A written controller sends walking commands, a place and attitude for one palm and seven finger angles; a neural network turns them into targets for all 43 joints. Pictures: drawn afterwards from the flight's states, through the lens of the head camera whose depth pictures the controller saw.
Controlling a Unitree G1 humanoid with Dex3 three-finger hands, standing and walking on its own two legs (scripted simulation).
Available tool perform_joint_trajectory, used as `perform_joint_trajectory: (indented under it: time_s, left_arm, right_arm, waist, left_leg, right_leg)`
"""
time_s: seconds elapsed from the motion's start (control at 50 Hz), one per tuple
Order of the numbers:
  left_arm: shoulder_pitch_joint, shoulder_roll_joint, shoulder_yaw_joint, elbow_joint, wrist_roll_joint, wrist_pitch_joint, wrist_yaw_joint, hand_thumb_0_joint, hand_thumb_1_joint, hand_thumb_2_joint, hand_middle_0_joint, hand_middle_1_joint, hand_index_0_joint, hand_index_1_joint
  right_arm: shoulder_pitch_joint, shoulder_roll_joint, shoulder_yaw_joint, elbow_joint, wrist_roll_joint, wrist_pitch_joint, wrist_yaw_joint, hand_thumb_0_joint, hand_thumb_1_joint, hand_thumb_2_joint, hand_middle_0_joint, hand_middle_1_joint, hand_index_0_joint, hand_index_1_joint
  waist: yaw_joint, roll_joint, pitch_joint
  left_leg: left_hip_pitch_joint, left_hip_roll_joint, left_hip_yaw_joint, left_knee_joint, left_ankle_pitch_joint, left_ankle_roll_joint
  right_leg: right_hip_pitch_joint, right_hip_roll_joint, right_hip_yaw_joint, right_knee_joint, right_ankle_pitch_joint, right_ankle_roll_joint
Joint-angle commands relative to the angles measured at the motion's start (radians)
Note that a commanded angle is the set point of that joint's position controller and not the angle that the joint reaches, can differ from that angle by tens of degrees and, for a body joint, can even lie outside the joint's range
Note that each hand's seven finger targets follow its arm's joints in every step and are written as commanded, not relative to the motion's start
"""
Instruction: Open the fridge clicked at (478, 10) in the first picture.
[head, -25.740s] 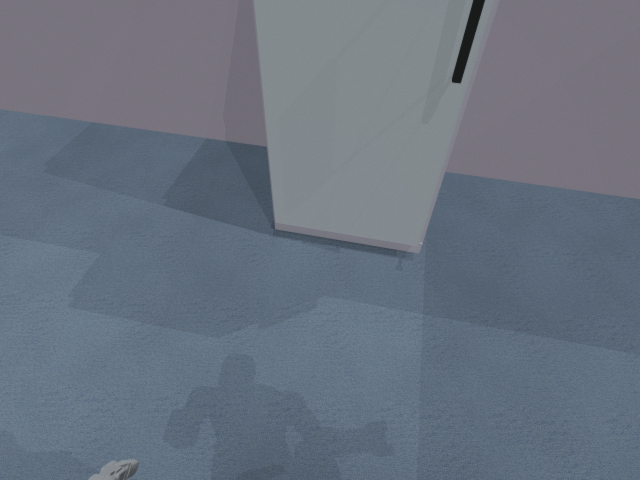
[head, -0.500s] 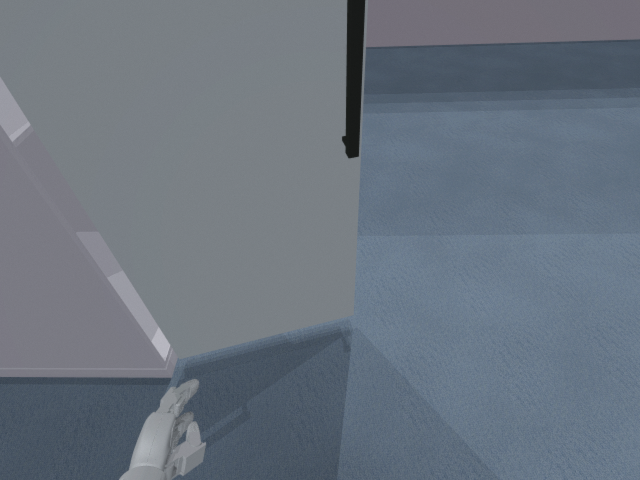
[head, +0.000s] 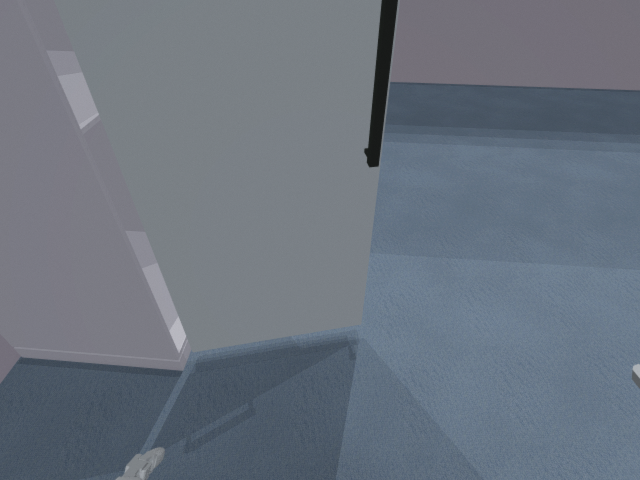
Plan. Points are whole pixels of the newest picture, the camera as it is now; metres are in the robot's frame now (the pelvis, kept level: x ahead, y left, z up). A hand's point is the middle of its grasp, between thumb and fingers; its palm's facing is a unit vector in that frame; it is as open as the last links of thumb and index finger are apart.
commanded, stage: stop stepping back and stand still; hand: right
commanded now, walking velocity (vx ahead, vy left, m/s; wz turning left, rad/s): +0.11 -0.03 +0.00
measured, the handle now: (379, 66) +0.81 -0.07 +0.23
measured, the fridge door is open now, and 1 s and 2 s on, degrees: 74 74 74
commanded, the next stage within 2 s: let the arm hang, fingers relaxed in 1.12 s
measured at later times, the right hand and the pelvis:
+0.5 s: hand out of the picture +0.23 -0.31 +0.15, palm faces +0.43 +0.78 -0.45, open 7.5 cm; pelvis +0.03 -0.04 +0.00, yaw +0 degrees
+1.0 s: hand out of the picture +0.21 -0.32 +0.15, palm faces +0.44 +0.79 -0.42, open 7.5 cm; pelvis +0.01 -0.05 +0.00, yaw +0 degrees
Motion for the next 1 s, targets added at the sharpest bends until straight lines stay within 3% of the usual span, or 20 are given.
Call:
perform_joint_trajectory:
  time_s: [0.0,0.04,0.06,0.1,0.12,0.14,0.16,0.2,0.22,0.26,0.28,0.3,0.32,0.36,0.42,0.46,0.54,0.66,0.76,0.98]
  left_arm:
    - [-0.156,0.087,0.029,-0.183,0.007,-0.085,0.024,0.0,0.9,0.9,-0.2,-0.3,-0.2,-0.3]
    - [-0.144,0.094,0.033,-0.188,0.007,-0.097,0.029,0.0,0.9,0.9,-0.2,-0.3,-0.2,-0.3]
    - [-0.136,0.099,0.034,-0.194,0.006,-0.101,0.028,0.0,0.9,0.9,-0.2,-0.3,-0.2,-0.3]
    - [-0.156,0.129,0.037,-0.216,0.0,-0.102,0.019,0.0,0.9,0.9,-0.2,-0.3,-0.2,-0.3]
    - [-0.16,0.109,0.034,-0.211,-0.001,-0.103,0.015,0.0,0.9,0.9,-0.2,-0.3,-0.2,-0.3]
    - [-0.161,0.105,0.032,-0.196,0.004,-0.105,0.015,0.0,0.9,0.9,-0.2,-0.3,-0.2,-0.3]
    - [-0.161,0.098,0.028,-0.204,0.005,-0.104,0.014,0.0,0.9,0.9,-0.2,-0.3,-0.2,-0.3]
    - [-0.147,0.107,0.027,-0.205,-0.005,-0.105,0.006,0.0,0.9,0.9,-0.2,-0.3,-0.2,-0.3]
    - [-0.147,0.107,0.03,-0.204,-0.013,-0.106,0.002,0.0,0.9,0.9,-0.2,-0.3,-0.2,-0.3]
    - [-0.139,0.1,0.036,-0.201,-0.018,-0.103,-0.011,0.0,0.9,0.9,-0.2,-0.3,-0.2,-0.3]
    - [-0.129,0.099,0.039,-0.199,-0.02,-0.097,-0.015,0.0,0.9,0.9,-0.2,-0.3,-0.2,-0.3]
    - [-0.136,0.092,0.036,-0.196,-0.021,-0.091,-0.018,0.0,0.9,0.9,-0.2,-0.3,-0.2,-0.3]
    - [-0.141,0.088,0.031,-0.195,-0.02,-0.087,-0.017,0.0,0.9,0.9,-0.2,-0.3,-0.2,-0.3]
    - [-0.153,0.088,0.026,-0.197,-0.017,-0.083,-0.009,0.0,0.9,0.9,-0.2,-0.3,-0.2,-0.3]
    - [-0.172,0.094,0.023,-0.211,-0.018,-0.076,0.004,0.0,0.9,0.9,-0.2,-0.3,-0.2,-0.3]
    - [-0.178,0.091,0.019,-0.216,-0.016,-0.075,0.011,0.0,0.9,0.9,-0.2,-0.3,-0.2,-0.3]
    - [-0.18,0.098,0.025,-0.23,-0.017,-0.075,0.01,0.0,0.9,0.9,-0.2,-0.3,-0.2,-0.3]
    - [-0.179,0.093,0.025,-0.246,-0.02,-0.058,0.003,0.0,0.9,0.9,-0.2,-0.3,-0.2,-0.3]
    - [-0.183,0.097,0.023,-0.253,-0.021,-0.053,0.01,0.0,0.9,0.9,-0.2,-0.3,-0.2,-0.3]
    - [-0.188,0.102,0.022,-0.239,-0.015,-0.066,0.018,0.0,0.9,0.9,-0.2,-0.3,-0.2,-0.3]
  right_arm:
    - [-0.153,-0.237,-0.107,-0.239,-0.004,-0.077,-0.028,0.0,-0.9,-0.9,0.2,0.3,0.2,0.3]
    - [-0.121,-0.25,-0.131,-0.263,0.002,-0.084,-0.032,0.0,-0.9,-0.9,0.2,0.3,0.2,0.3]
    - [-0.111,-0.245,-0.134,-0.284,0.007,-0.091,-0.031,0.0,-0.9,-0.9,0.2,0.3,0.2,0.3]
    - [-0.105,-0.246,-0.156,-0.342,0.005,-0.103,-0.036,0.0,-0.9,-0.9,0.2,0.3,0.2,0.3]
    - [-0.086,-0.262,-0.174,-0.32,0.006,-0.105,-0.034,0.0,-0.9,-0.9,0.2,0.3,0.2,0.3]
    - [-0.055,-0.287,-0.203,-0.287,0.01,-0.104,-0.025,0.0,-0.9,-0.9,0.2,0.3,0.2,0.3]
    - [-0.045,-0.245,-0.179,-0.269,0.004,-0.093,-0.022,0.0,-0.9,-0.9,0.2,0.3,0.2,0.3]
    - [-0.034,-0.238,-0.181,-0.259,0.002,-0.088,-0.02,0.0,-0.9,-0.9,0.2,0.3,0.2,0.3]
    - [-0.014,-0.233,-0.174,-0.239,0.006,-0.085,-0.018,0.0,-0.9,-0.9,0.2,0.3,0.2,0.3]
    - [0.007,-0.216,-0.159,-0.214,0.017,-0.082,-0.011,0.0,-0.9,-0.9,0.2,0.3,0.2,0.3]
    - [0.025,-0.213,-0.155,-0.203,0.023,-0.076,-0.009,0.0,-0.9,-0.9,0.2,0.3,0.2,0.3]
    - [0.02,-0.218,-0.155,-0.208,0.024,-0.073,-0.01,0.0,-0.9,-0.9,0.2,0.3,0.2,0.3]
    - [0.007,-0.218,-0.152,-0.216,0.022,-0.073,-0.011,0.0,-0.9,-0.9,0.2,0.3,0.2,0.3]
    - [-0.003,-0.224,-0.154,-0.23,0.021,-0.072,-0.014,0.0,-0.9,-0.9,0.2,0.3,0.2,0.3]
    - [-0.036,-0.23,-0.147,-0.284,0.018,-0.075,-0.011,0.0,-0.9,-0.9,0.2,0.3,0.2,0.3]
    - [-0.055,-0.237,-0.15,-0.298,0.015,-0.078,-0.012,0.0,-0.9,-0.9,0.2,0.3,0.2,0.3]
    - [-0.048,-0.238,-0.158,-0.307,0.015,-0.079,-0.013,0.0,-0.9,-0.9,0.2,0.3,0.2,0.3]
    - [0.048,-0.208,-0.156,-0.262,0.029,-0.073,-0.01,0.0,-0.9,-0.9,0.2,0.3,0.2,0.3]
    - [0.034,-0.205,-0.149,-0.267,0.032,-0.069,-0.009,0.0,-0.9,-0.9,0.2,0.3,0.2,0.3]
    - [-0.051,-0.192,-0.115,-0.257,0.017,-0.068,-0.015,0.0,-0.9,-0.9,0.2,0.3,0.2,0.3]
  waist:
    - [0.01,0.042,0.119]
    - [0.012,-0.034,0.078]
    - [0.017,-0.086,0.059]
    - [0.001,-0.325,0.037]
    - [0.0,-0.298,0.035]
    - [-0.003,-0.296,0.034]
    - [0.002,-0.277,0.091]
    - [0.006,-0.19,0.072]
    - [0.009,-0.123,0.041]
    - [0.017,0.012,-0.017]
    - [0.019,0.069,-0.02]
    - [0.019,0.095,-0.025]
    - [0.018,0.088,-0.037]
    - [0.015,0.032,-0.064]
    - [0.005,-0.093,-0.09]
    - [0.001,-0.136,-0.074]
    - [-0.002,-0.155,-0.062]
    - [0.005,-0.123,-0.06]
    - [0.005,-0.126,-0.053]
    - [0.003,-0.111,-0.004]
  left_leg:
    - [-0.214,0.249,-0.275,-0.284,-0.436,0.089]
    - [-0.178,0.195,-0.227,-0.188,-0.363,0.056]
    - [-0.17,0.159,-0.199,-0.094,-0.305,0.028]
    - [-0.205,0.007,-0.065,0.18,-0.137,-0.053]
    - [-0.173,-0.002,-0.038,0.22,-0.173,-0.072]
    - [-0.107,0.016,-0.049,0.231,-0.214,-0.075]
    - [-0.046,0.017,-0.037,0.172,-0.166,-0.073]
    - [0.046,0.024,-0.045,-0.004,0.008,-0.07]
    - [0.076,0.041,-0.092,-0.031,0.12,-0.058]
    - [0.063,0.142,-0.239,-0.077,0.2,-0.012]
    - [0.039,0.19,-0.302,-0.119,0.217,0.015]
    - [0.044,0.214,-0.317,-0.127,0.287,0.028]
    - [0.062,0.218,-0.297,-0.114,0.358,0.026]
    - [0.074,0.172,-0.215,-0.053,0.443,-0.009]
    - [0.035,0.079,-0.115,0.01,0.388,-0.063]
    - [0.053,0.055,-0.083,0.019,0.329,-0.071]
    - [0.085,0.053,-0.087,-0.008,0.303,-0.063]
    - [0.101,0.063,-0.105,-0.039,0.318,-0.058]
    - [0.091,0.054,-0.092,-0.043,0.269,-0.066]
    - [0.053,0.057,-0.116,-0.112,0.106,-0.061]
  right_leg:
    - [0.151,0.008,-0.042,-0.221,0.005,-0.012]
    - [0.243,0.016,-0.041,-0.368,0.009,-0.021]
    - [0.273,-0.018,0.018,-0.444,-0.026,-0.039]
    - [0.276,-0.222,0.339,-0.579,-0.001,-0.124]
    - [0.226,-0.25,0.359,-0.605,0.042,-0.14]
    - [0.127,-0.251,0.333,-0.644,-0.096,-0.136]
    - [0.039,-0.231,0.304,-0.635,-0.115,-0.13]
    - [0.034,-0.163,0.182,-0.505,0.064,-0.088]
    - [0.044,-0.112,0.121,-0.431,0.157,-0.063]
    - [0.062,-0.024,0.038,-0.309,0.131,-0.011]
    - [0.088,-0.005,0.029,-0.257,0.132,0.001]
    - [0.097,0.002,0.026,-0.246,0.135,0.006]
    - [0.11,0.004,0.026,-0.275,0.143,0.005]
    - [0.177,-0.014,0.032,-0.351,0.271,-0.002]
    - [0.286,-0.082,0.08,-0.408,0.515,-0.023]
    - [0.257,-0.103,0.102,-0.434,0.532,-0.026]
    - [0.213,-0.086,0.089,-0.447,0.448,-0.018]
    - [0.169,-0.07,0.074,-0.449,0.367,-0.006]
    - [0.158,-0.076,0.083,-0.481,0.312,-0.007]
    - [0.122,-0.053,0.087,-0.524,0.051,-0.015]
